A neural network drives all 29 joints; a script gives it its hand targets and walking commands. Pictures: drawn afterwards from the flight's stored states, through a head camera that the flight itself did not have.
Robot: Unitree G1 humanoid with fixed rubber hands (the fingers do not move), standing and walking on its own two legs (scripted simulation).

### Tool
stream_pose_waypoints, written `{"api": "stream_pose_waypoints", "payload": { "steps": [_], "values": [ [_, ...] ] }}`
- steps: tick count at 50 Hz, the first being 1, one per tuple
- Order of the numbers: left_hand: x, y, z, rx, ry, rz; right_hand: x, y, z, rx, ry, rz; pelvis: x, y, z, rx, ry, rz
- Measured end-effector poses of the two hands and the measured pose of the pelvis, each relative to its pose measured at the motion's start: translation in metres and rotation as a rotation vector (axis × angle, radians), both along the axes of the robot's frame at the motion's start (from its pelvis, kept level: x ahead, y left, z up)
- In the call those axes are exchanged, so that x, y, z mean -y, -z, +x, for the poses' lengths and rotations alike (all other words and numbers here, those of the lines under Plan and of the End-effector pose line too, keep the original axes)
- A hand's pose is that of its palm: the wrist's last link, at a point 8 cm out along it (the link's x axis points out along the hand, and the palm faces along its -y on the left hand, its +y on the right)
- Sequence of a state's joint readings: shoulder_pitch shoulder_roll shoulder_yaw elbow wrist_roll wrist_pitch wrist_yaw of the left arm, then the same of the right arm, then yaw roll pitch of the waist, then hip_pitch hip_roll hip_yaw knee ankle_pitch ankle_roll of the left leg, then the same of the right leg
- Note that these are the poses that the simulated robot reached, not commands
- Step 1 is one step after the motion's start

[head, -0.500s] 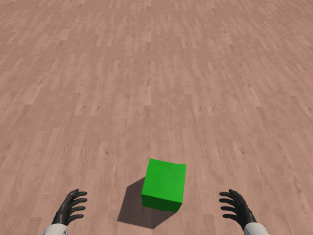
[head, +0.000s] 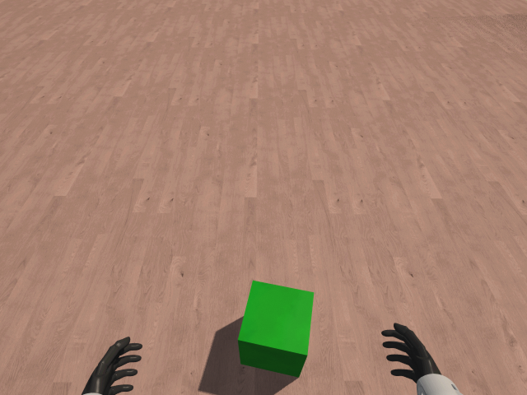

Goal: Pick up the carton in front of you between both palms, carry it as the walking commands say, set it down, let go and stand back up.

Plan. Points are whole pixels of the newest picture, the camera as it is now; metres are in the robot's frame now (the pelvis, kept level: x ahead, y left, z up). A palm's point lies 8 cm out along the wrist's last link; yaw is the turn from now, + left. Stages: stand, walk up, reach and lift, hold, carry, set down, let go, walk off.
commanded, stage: stand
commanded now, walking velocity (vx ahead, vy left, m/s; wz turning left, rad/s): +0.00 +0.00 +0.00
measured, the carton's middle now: (276, 329) +0.45 -0.06 -0.65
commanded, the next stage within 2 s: none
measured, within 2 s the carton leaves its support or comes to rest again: neither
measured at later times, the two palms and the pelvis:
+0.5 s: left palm out of the picture +0.14 +0.28 -0.08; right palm (445, 378) +0.17 -0.29 -0.09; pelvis +0.03 -0.01 +0.00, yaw +2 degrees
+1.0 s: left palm out of the picture +0.11 +0.29 -0.08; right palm out of the picture +0.13 -0.30 -0.10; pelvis +0.01 -0.01 +0.01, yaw +1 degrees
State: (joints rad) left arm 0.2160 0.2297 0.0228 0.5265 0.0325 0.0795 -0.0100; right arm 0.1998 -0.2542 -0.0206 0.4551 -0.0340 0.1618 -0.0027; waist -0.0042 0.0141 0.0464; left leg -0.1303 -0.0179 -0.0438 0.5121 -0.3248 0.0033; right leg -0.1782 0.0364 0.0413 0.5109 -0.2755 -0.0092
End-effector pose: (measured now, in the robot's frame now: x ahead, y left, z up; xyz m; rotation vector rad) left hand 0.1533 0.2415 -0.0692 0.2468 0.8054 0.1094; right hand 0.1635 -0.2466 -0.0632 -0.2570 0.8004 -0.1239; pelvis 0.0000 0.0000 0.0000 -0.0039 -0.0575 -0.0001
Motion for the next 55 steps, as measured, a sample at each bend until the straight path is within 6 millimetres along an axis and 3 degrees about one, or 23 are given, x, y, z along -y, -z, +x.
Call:
{"api": "stream_pose_waypoints", "payload": {
  "steps": [6,11,27,55],
  "values": [
    [-0.035,0.003,-0.021,-0.081,-0.048,0.115,0.028,0.019,-0.01,-0.054,-0.004,-0.05,0.005,0.002,0.005,-0.047,-0.011,0.0],
    [-0.049,0.003,-0.026,-0.122,-0.083,0.15,0.039,0.028,-0.011,-0.103,-0.009,-0.067,0.007,0.001,0.013,-0.058,-0.017,0.002],
    [-0.038,0.011,-0.014,-0.151,-0.102,0.127,0.047,0.031,0.002,-0.136,-0.008,-0.085,0.013,-0.002,0.026,-0.052,-0.027,0.002],
    [-0.055,0.015,-0.056,-0.247,-0.125,0.134,0.058,0.034,-0.047,-0.245,0.014,-0.11,0.009,-0.009,0.006,-0.022,-0.025,0.005]
  ]
}}
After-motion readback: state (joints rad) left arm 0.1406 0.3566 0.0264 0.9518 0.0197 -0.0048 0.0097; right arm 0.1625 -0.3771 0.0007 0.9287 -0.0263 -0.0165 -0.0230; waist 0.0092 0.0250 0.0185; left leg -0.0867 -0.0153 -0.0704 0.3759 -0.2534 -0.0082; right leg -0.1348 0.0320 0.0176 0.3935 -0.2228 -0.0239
